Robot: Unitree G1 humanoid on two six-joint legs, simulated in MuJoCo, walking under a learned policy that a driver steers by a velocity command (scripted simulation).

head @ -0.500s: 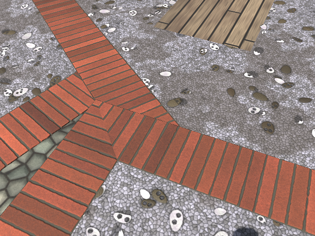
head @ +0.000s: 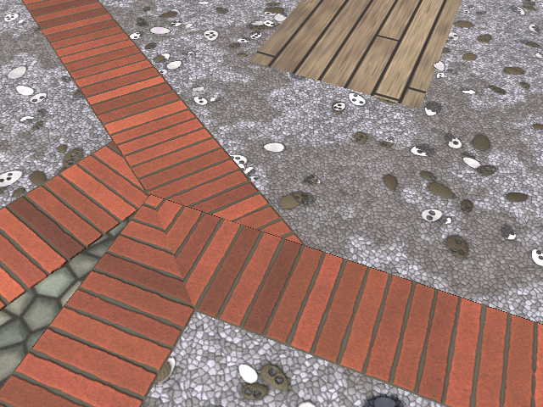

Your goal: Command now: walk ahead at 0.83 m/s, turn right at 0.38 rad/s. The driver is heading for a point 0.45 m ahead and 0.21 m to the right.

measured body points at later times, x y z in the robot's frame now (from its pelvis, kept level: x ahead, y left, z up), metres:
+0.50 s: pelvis +0.34 -0.06 -0.03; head +0.37 -0.06 +0.42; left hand +0.52 +0.17 -0.17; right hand +0.30 -0.32 -0.15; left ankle +0.22 +0.12 -0.59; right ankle +0.37 -0.08 -0.74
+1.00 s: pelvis +0.62 -0.14 -0.01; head +0.65 -0.17 +0.44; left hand +0.87 +0.02 -0.13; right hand +0.60 -0.41 -0.14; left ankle +0.76 -0.14 -0.74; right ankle +0.52 -0.27 -0.68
